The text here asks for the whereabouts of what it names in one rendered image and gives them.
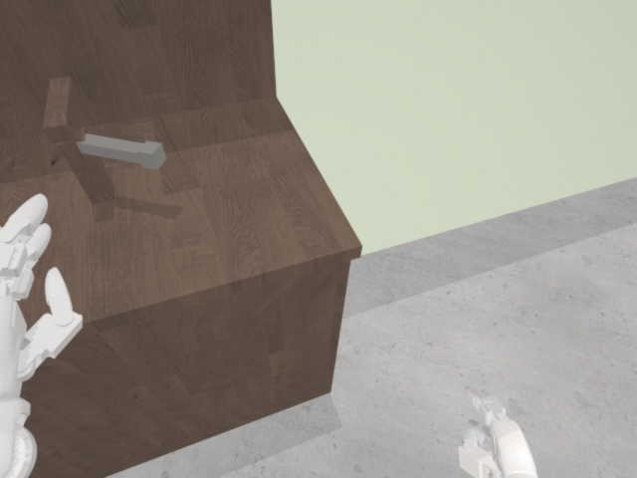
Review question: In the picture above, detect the robot right hand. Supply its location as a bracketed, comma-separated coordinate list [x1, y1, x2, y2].
[458, 386, 537, 478]

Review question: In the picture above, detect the robot left forearm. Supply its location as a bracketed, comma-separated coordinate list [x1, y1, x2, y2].
[0, 396, 37, 478]

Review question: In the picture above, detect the counter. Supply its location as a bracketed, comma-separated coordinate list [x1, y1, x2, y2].
[0, 0, 362, 478]

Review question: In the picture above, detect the tap lever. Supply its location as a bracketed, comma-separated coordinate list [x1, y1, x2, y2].
[76, 133, 167, 170]

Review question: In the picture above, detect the robot left hand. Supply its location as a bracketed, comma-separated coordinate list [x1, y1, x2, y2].
[0, 193, 83, 398]

